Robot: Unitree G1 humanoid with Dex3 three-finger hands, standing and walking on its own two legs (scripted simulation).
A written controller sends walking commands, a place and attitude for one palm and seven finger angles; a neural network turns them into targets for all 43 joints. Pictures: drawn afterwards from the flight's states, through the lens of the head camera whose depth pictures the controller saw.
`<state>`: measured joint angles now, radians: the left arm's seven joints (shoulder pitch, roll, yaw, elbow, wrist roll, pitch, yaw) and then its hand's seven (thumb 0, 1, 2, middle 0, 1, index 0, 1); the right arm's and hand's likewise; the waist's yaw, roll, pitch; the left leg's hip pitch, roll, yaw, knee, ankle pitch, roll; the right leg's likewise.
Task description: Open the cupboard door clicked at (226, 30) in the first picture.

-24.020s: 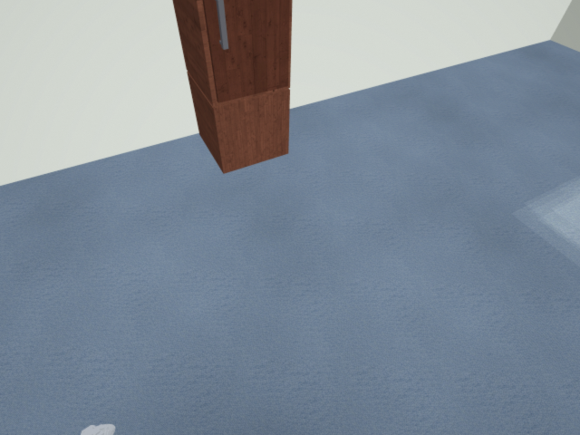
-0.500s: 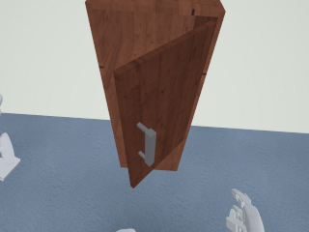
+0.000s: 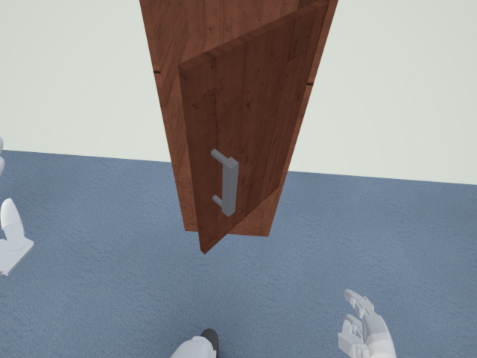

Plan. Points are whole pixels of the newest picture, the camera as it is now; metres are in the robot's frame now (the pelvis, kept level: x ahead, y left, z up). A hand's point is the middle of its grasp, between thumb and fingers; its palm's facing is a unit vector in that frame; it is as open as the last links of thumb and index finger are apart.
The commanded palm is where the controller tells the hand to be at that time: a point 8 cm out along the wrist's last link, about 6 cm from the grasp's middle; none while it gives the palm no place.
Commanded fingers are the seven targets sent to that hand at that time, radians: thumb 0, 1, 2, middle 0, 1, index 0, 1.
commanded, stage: step back with the hand held close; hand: left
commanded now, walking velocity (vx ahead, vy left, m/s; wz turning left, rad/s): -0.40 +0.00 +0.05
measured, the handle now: (222, 184) +0.44 +0.08 -0.01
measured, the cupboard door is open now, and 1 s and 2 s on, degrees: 49 49 49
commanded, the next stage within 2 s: stop stepping back and stand still in 0.10 s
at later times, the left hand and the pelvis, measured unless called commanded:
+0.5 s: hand out of the picture +0.07 +0.26 +0.18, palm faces +0.53 -0.75 -0.40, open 7.4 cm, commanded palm +0.03 +0.28 +0.19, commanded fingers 0.00 0.90 0.90 -0.20 -0.30 -0.20 -0.30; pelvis -0.10 -0.02 +0.01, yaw +2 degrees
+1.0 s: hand out of the picture +0.05 +0.26 +0.16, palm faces +0.52 -0.75 -0.40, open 7.4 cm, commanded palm none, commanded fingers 0.00 0.90 0.90 -0.20 -0.30 -0.20 -0.30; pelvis -0.13 -0.01 +0.00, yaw +3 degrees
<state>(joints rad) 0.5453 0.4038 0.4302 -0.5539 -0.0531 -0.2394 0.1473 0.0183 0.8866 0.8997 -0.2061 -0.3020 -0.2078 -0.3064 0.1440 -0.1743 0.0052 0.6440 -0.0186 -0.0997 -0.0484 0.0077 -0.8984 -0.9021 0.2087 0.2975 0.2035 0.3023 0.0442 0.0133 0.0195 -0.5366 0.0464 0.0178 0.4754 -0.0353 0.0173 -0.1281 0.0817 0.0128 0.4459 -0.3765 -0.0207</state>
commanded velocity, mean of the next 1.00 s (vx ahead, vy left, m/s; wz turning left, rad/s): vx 0.05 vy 0.01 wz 0.01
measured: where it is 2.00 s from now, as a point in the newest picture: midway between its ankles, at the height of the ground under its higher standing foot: outside the picture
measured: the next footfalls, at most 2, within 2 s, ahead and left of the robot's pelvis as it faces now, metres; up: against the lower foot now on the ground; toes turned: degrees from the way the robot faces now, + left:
left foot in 0.56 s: -0.12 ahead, +0.08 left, +0.00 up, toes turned +7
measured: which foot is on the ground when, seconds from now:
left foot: down 0.00-0.30, up 0.32-0.54, down 0.56-1.00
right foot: down 0.00-1.00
